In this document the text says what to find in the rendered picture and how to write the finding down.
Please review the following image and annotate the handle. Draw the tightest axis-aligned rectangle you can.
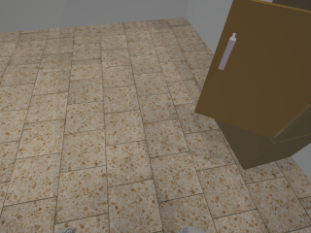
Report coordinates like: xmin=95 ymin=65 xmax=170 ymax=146
xmin=218 ymin=33 xmax=236 ymax=70

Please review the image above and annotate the cupboard door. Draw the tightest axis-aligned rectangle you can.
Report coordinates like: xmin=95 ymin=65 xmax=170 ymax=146
xmin=194 ymin=0 xmax=311 ymax=138

